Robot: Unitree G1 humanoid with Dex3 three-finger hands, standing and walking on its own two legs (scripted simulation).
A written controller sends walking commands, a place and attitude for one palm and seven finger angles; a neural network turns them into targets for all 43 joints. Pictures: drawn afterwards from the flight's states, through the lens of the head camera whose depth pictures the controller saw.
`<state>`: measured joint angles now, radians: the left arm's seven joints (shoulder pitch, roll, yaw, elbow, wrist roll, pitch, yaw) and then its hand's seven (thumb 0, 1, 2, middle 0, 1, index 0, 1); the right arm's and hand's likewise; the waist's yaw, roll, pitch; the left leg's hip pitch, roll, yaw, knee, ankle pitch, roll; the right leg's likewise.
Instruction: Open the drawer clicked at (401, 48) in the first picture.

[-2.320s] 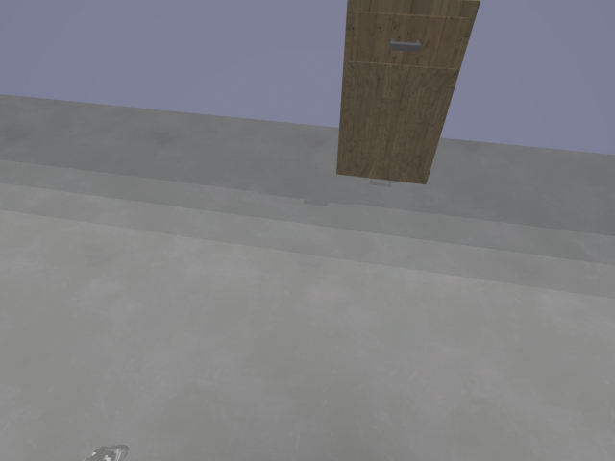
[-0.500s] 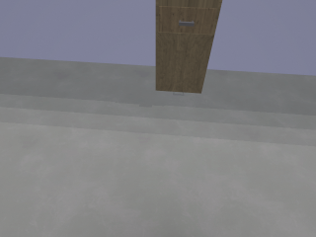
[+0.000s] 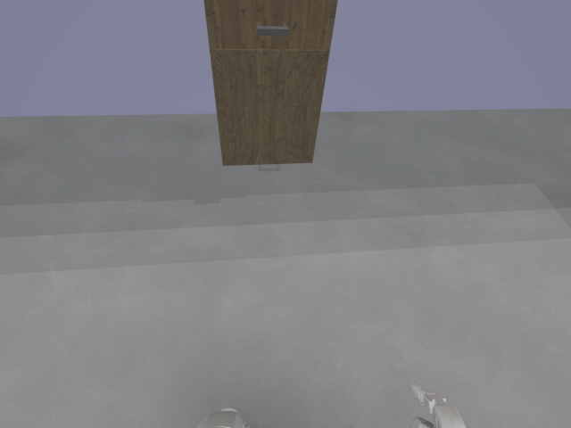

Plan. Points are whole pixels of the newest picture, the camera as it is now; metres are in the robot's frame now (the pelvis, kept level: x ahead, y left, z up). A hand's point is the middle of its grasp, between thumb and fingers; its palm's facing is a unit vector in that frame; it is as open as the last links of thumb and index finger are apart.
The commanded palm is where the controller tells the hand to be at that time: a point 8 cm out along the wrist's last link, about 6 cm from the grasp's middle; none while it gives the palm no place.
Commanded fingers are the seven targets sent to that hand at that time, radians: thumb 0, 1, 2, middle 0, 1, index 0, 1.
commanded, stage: walk to a spot facing it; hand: left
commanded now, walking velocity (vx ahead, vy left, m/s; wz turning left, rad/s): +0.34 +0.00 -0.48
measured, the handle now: (272, 28) +1.35 +0.21 -0.06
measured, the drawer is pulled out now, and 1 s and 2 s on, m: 0.00 0.00 0.00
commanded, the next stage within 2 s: turn to face it in 1.26 s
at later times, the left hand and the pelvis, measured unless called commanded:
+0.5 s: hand (254, 281) +0.39 +0.11 -0.14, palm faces -0.34 -0.92 -0.20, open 7.4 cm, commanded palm none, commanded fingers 0.00 0.90 0.90 -0.20 -0.30 -0.20 -0.30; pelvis +0.19 -0.02 +0.01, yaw -15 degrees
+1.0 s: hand (241, 253) +0.47 +0.15 -0.17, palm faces -0.31 -0.94 -0.16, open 7.3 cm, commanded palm none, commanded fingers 0.00 0.90 0.90 -0.20 -0.30 -0.20 -0.30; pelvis +0.41 -0.04 +0.02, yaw -23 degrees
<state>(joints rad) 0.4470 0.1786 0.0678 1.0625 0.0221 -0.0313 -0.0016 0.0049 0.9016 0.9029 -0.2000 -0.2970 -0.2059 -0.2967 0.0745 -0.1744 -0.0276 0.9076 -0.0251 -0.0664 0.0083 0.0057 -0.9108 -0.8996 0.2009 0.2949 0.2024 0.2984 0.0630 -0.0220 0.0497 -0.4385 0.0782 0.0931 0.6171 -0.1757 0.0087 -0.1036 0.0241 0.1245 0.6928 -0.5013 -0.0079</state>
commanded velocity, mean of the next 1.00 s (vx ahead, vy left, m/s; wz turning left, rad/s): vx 0.36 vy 0.00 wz -0.31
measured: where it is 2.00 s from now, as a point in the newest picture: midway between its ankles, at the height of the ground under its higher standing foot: (345, 311)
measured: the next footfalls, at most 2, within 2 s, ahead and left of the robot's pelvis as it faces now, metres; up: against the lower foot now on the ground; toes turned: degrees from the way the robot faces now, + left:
right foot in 0.50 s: +0.26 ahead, -0.16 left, +0.00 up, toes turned -23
left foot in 0.86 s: +0.51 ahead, +0.02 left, +0.00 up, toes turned -10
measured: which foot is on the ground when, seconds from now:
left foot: down 0.00-0.50, up 0.52-0.84, down 0.86-1.00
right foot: up 0.00-0.48, down 0.50-0.88, up 0.90-1.00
